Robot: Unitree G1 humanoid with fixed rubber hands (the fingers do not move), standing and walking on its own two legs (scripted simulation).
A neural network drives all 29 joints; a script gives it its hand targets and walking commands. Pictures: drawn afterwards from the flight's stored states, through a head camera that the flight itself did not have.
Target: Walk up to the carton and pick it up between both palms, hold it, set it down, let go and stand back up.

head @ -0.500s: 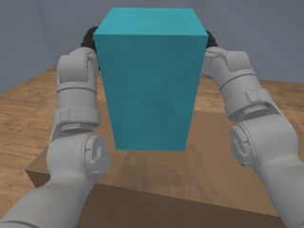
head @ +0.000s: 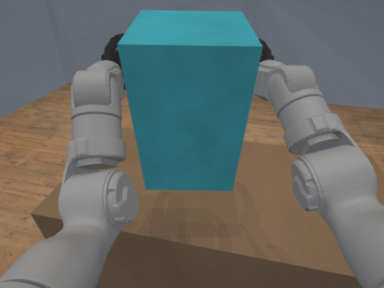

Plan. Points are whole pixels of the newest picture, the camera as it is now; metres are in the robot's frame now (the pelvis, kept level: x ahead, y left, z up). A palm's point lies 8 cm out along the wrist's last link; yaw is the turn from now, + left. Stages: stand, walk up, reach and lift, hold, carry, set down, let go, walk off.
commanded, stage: hold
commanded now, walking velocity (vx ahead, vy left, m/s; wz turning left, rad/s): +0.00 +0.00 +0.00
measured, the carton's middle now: (190, 107) +0.36 -0.01 +0.28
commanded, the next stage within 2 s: set down in 0.80 s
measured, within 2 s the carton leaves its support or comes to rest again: neither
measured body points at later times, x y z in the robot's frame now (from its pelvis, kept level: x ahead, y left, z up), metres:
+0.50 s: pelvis +0.00 +0.00 +0.00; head -0.10 +0.02 +0.44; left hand +0.39 +0.13 +0.34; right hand +0.38 -0.15 +0.33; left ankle -0.01 +0.14 -0.75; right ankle +0.02 -0.11 -0.75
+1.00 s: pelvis +0.00 +0.00 +0.00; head -0.10 +0.03 +0.44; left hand +0.38 +0.11 +0.36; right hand +0.38 -0.16 +0.35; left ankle -0.01 +0.14 -0.75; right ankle +0.02 -0.11 -0.75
